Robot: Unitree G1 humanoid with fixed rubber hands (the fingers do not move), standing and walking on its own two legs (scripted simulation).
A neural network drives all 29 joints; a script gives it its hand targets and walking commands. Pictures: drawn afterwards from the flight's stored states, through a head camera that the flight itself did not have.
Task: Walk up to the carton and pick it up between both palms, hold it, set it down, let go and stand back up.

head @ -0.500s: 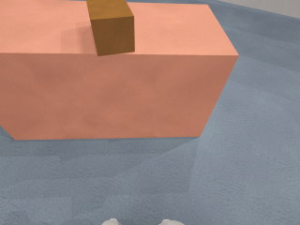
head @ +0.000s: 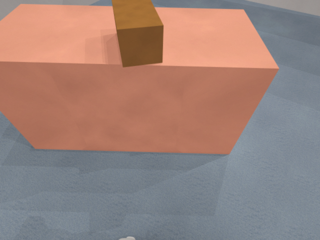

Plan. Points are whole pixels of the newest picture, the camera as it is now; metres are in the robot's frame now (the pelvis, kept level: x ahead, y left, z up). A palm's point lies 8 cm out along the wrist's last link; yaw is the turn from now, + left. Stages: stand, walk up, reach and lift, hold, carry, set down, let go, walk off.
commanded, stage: walk up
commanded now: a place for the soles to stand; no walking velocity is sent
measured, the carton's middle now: (136, 29) +0.93 +0.12 +0.06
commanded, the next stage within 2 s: none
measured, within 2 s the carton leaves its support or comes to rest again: neither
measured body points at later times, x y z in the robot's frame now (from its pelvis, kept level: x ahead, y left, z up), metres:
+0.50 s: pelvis +0.00 +0.00 +0.00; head +0.04 +0.00 +0.45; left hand +0.06 +0.32 -0.12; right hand +0.10 -0.31 -0.12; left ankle +0.03 +0.15 -0.70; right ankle +0.02 -0.09 -0.70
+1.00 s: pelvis -0.01 +0.03 +0.01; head +0.01 +0.04 +0.45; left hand +0.07 +0.33 -0.13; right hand +0.08 -0.29 -0.10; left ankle +0.03 +0.15 -0.70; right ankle +0.02 -0.09 -0.70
